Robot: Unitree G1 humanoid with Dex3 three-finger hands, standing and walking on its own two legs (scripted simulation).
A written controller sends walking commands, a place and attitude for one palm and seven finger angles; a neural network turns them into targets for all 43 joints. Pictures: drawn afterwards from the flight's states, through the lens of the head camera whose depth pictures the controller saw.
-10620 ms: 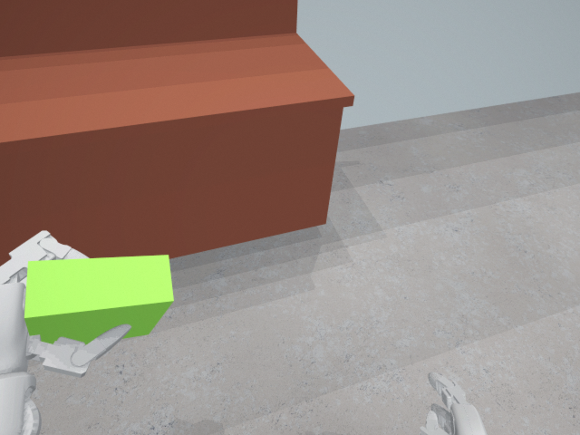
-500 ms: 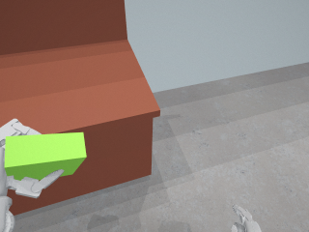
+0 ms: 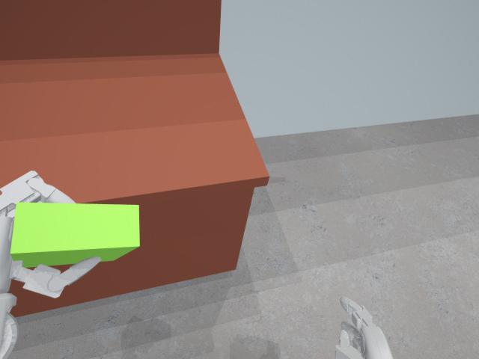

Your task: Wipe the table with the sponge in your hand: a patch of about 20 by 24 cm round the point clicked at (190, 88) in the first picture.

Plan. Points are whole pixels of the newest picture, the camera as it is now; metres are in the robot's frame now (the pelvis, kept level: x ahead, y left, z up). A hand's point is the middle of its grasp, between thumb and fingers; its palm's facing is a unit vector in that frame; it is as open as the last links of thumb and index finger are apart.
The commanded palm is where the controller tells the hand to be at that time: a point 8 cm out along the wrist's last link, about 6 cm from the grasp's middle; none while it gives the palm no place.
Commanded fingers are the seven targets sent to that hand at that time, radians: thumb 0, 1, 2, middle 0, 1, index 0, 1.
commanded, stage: shuffle to correct the standing spot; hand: left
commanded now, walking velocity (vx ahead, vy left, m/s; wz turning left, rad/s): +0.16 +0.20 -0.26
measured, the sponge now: (92, 237) +0.23 +0.23 +0.12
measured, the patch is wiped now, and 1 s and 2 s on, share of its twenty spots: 0.00 0.00 0.00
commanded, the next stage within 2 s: none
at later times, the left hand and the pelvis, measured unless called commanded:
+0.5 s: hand (88, 174) +0.30 +0.25 +0.16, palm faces +0.32 -0.85 -0.41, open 9.5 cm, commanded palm +0.24 +0.29 +0.18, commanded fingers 0.00 0.10 1.30 -1.20 -1.60 -1.20 -1.60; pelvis +0.07 +0.02 -0.02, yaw -3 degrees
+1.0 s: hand (64, 174) +0.30 +0.28 +0.15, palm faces +0.31 -0.86 -0.42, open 9.5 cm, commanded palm +0.25 +0.33 +0.18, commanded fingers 0.00 0.10 1.30 -1.20 -1.60 -1.20 -1.60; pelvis +0.07 +0.07 -0.01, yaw -5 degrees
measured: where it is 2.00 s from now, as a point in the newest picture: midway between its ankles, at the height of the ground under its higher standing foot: outside the picture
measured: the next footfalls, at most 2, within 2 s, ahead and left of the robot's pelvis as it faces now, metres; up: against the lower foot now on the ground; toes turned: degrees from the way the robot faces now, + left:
right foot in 0.74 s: +0.13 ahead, -0.07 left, +0.00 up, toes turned -13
left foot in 1.10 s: +0.15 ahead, +0.27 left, +0.00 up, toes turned -2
